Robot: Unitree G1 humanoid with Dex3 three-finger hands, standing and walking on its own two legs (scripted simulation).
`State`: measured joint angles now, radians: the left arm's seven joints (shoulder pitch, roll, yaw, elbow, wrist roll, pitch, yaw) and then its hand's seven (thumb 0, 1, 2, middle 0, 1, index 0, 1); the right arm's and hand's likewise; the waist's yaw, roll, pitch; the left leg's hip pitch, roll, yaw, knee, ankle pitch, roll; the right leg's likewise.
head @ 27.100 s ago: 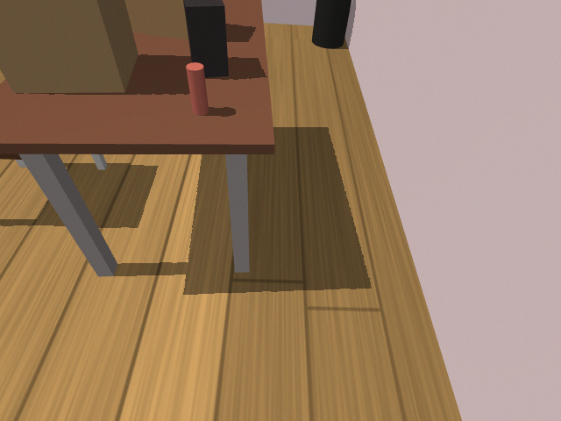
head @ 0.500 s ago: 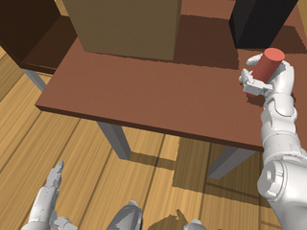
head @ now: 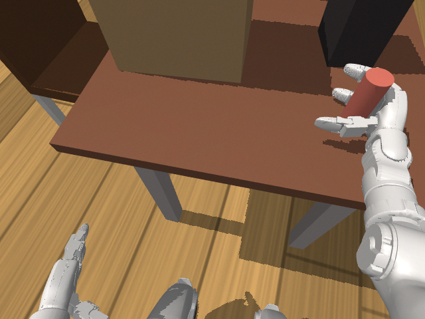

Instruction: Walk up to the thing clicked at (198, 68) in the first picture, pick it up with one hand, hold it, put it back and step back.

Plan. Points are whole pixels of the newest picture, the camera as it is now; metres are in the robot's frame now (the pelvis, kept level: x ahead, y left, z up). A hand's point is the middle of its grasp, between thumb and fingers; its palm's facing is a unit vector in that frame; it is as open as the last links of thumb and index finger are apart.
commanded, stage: withdraw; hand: right
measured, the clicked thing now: (361, 104) +0.52 -0.18 +0.09
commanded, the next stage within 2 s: rise in 0.44 s
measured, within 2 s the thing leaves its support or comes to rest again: neither
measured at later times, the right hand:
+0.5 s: hand (420, 61) +0.52 -0.22 +0.19, palm faces +0.14 +0.99 -0.05, open 17.4 cm
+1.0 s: hand out of the picture +0.43 -0.32 +0.21, palm faces +0.40 +0.85 -0.33, open 17.7 cm
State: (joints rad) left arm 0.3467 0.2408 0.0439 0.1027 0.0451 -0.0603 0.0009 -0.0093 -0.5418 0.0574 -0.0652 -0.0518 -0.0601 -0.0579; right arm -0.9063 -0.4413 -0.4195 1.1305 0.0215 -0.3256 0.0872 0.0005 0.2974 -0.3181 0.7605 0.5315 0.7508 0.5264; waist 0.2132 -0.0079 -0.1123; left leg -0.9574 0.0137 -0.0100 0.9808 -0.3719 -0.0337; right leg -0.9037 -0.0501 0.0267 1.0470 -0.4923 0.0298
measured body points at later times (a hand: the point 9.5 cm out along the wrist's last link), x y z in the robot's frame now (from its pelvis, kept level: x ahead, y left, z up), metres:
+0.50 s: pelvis +0.01 +0.00 +0.02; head +0.09 -0.01 +0.47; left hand +0.15 +0.27 -0.02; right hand +0.51 -0.27 +0.19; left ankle +0.05 +0.14 -0.67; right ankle +0.00 -0.14 -0.67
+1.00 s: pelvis +0.04 +0.00 +0.05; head +0.06 +0.00 +0.50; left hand +0.20 +0.26 -0.01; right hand +0.40 -0.37 +0.23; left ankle +0.05 +0.14 -0.67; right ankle +0.00 -0.14 -0.67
